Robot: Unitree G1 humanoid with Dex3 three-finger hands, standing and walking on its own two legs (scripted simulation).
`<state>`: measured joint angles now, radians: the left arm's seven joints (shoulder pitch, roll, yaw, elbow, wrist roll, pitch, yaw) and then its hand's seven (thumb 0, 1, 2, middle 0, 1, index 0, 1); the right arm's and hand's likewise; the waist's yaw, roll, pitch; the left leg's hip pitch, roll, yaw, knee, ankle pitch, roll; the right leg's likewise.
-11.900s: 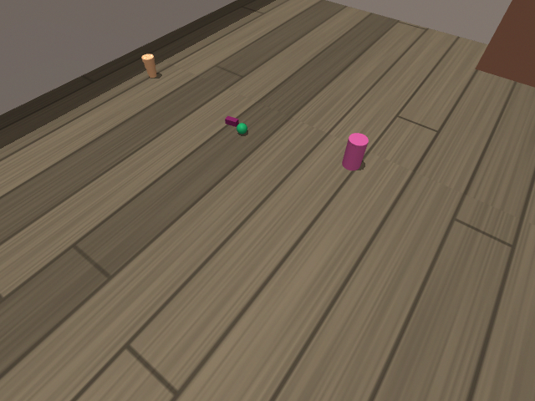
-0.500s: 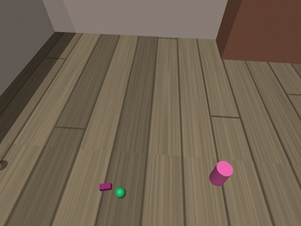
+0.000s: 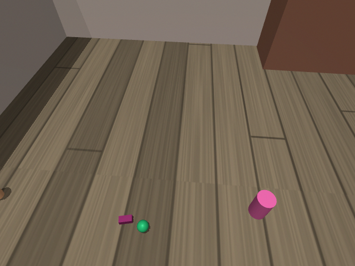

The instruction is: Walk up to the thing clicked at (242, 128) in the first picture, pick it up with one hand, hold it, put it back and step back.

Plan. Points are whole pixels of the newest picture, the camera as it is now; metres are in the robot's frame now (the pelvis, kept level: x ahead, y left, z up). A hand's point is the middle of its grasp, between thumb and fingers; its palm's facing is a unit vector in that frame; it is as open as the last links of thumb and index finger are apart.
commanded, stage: stand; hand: left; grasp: from above
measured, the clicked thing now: (142, 226) +0.42 +0.19 -0.75
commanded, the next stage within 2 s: rise first in 0.22 s
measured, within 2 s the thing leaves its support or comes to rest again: neither
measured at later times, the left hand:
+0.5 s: hand out of the picture +0.13 +0.25 -0.17, palm faces +0.03 -0.95 -0.32, open 8.2 cm
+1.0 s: hand out of the picture +0.12 +0.25 -0.23, palm faces -0.12 -0.89 -0.43, open 13.9 cm
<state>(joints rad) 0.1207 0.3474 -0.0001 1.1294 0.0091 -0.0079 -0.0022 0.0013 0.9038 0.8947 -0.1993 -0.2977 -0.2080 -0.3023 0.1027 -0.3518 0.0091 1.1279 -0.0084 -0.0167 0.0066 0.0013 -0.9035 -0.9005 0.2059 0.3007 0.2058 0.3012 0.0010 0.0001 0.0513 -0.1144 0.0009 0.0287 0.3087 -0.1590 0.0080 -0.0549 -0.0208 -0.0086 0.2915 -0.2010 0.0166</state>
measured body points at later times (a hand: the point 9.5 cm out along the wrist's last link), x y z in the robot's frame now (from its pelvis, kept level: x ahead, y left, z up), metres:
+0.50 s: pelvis -0.02 +0.00 -0.01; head +0.03 +0.00 +0.43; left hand +0.13 +0.30 -0.14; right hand +0.09 -0.28 -0.14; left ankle +0.01 +0.11 -0.75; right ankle -0.03 -0.13 -0.75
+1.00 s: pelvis -0.02 +0.00 -0.09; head +0.07 +0.01 +0.36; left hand +0.12 +0.30 -0.20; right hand +0.14 -0.26 -0.18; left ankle +0.01 +0.11 -0.75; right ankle -0.03 -0.13 -0.75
